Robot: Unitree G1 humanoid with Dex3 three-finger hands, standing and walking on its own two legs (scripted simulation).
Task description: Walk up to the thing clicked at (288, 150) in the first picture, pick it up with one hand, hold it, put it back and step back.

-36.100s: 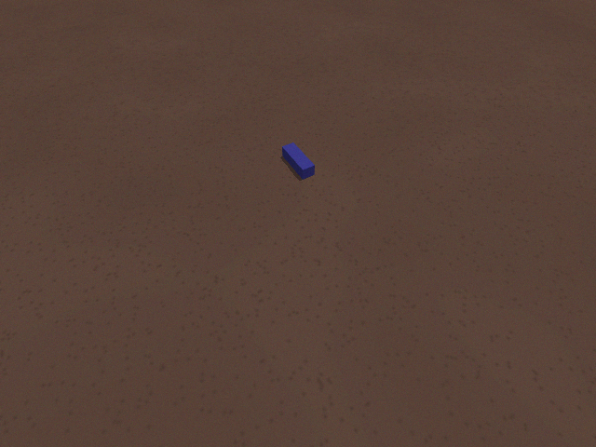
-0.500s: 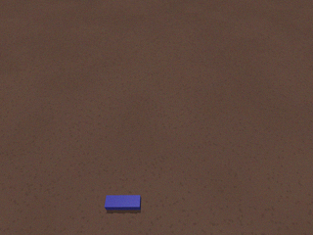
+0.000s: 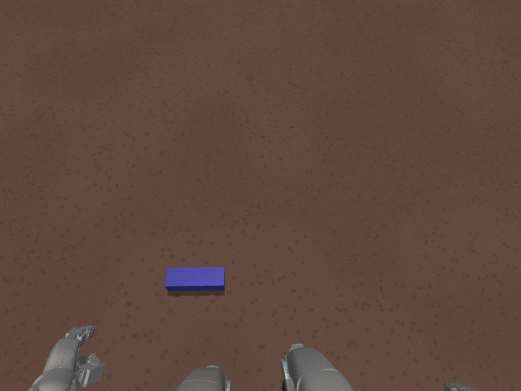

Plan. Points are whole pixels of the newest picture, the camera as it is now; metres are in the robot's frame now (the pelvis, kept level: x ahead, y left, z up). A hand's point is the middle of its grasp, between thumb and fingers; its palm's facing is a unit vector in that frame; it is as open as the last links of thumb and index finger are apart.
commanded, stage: step back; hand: left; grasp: from above
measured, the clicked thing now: (196, 279) +0.48 +0.20 -0.73
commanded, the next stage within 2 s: none
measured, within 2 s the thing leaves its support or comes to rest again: neither
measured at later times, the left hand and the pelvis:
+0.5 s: hand out of the picture +0.01 +0.23 -0.13, palm faces -0.10 -0.91 -0.40, open 7.3 cm; pelvis -0.11 -0.02 +0.00, yaw -6 degrees
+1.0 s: hand out of the picture -0.14 +0.25 -0.14, palm faces -0.05 -0.92 -0.39, open 7.3 cm; pelvis -0.26 -0.02 +0.00, yaw -3 degrees
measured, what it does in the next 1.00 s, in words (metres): walks backwards: right foot, then left foot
